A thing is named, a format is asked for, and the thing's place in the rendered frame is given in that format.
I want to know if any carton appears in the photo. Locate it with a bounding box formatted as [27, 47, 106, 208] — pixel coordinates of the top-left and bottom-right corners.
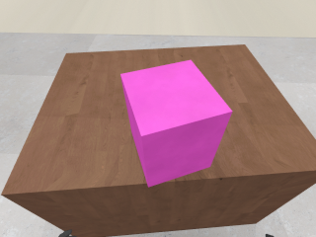
[120, 60, 232, 188]

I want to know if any pedestal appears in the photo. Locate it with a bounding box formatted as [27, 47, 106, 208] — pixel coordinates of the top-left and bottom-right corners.
[1, 44, 316, 237]

